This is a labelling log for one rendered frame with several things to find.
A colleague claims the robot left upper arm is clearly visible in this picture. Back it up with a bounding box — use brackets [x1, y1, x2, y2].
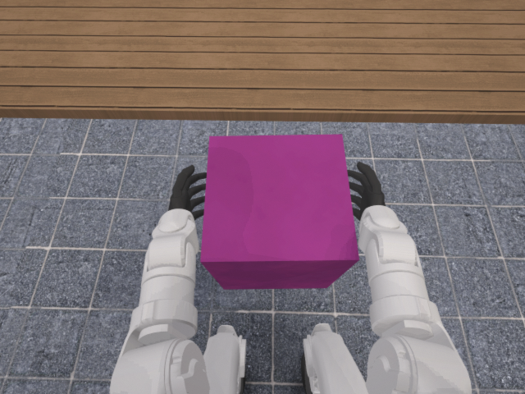
[111, 338, 210, 394]

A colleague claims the right robot shin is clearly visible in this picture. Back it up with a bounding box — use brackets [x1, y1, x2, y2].
[309, 323, 343, 394]

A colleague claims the robot left forearm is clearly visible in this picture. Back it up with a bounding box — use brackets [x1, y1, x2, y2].
[110, 208, 199, 394]

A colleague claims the robot right hand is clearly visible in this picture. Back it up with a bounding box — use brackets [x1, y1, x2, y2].
[347, 162, 386, 221]

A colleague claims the robot right forearm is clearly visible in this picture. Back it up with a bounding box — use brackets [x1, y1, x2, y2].
[358, 205, 472, 390]

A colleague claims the robot left thigh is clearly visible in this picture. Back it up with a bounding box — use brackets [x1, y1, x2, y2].
[203, 332, 246, 394]

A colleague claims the carton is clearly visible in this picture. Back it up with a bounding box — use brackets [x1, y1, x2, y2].
[200, 135, 359, 290]

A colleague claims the robot right upper arm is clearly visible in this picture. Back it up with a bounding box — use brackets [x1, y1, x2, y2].
[366, 334, 472, 394]

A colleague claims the robot left hand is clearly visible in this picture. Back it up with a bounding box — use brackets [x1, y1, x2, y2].
[168, 165, 207, 220]

